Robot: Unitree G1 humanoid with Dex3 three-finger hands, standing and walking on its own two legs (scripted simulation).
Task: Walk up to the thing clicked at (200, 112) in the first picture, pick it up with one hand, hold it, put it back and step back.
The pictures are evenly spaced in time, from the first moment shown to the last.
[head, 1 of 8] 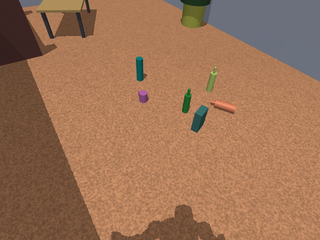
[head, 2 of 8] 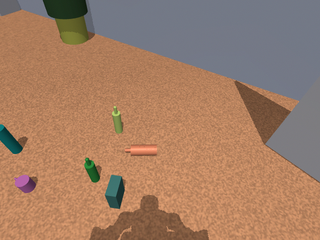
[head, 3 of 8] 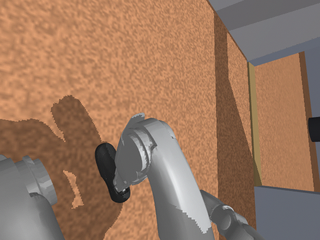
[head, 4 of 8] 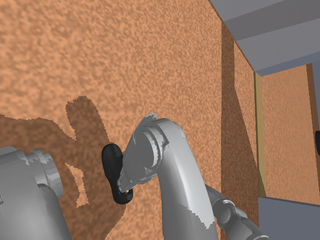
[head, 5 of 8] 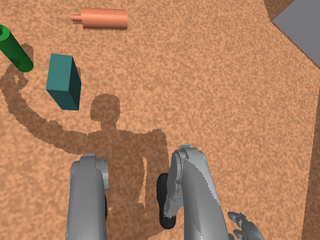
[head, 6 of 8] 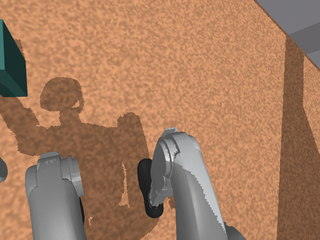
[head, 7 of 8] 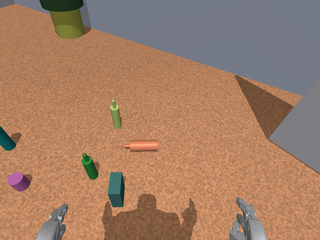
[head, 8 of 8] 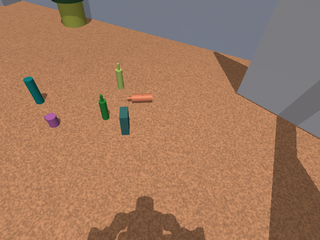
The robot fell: no
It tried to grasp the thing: yes
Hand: left
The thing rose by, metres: 0.01
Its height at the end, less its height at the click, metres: +0.00
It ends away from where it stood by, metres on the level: 0.01
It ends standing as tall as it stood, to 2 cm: yes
